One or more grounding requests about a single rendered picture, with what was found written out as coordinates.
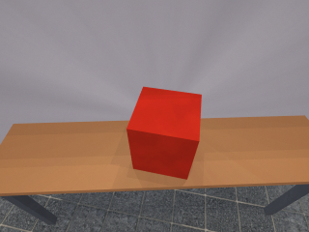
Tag carton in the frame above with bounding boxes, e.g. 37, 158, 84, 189
126, 86, 202, 180

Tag table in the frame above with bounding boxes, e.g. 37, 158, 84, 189
0, 115, 309, 225

